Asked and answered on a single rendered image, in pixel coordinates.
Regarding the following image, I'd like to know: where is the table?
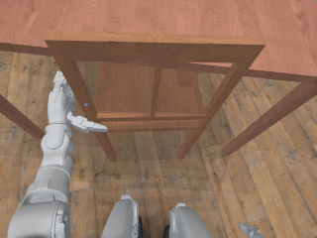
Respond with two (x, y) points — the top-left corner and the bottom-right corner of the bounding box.
(0, 0), (317, 155)

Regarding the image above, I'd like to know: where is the robot right thigh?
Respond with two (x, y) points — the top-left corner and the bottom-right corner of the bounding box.
(169, 206), (213, 238)

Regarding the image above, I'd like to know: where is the robot right hand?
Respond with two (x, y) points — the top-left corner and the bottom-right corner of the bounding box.
(239, 222), (266, 238)

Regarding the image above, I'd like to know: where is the robot thigh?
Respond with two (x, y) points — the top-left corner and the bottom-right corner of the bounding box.
(101, 198), (139, 238)
(169, 206), (213, 238)

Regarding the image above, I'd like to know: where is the robot left forearm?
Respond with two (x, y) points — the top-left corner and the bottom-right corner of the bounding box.
(7, 123), (74, 238)

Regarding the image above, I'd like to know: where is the robot left hand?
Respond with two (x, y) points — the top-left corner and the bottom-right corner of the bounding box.
(48, 70), (108, 134)

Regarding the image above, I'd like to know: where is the chair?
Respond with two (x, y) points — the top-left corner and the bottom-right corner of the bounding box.
(45, 30), (265, 163)

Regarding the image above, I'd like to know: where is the robot left thigh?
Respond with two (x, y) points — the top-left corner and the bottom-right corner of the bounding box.
(101, 198), (139, 238)

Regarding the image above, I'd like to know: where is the left robot upper arm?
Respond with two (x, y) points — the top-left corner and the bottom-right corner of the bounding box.
(9, 200), (70, 238)

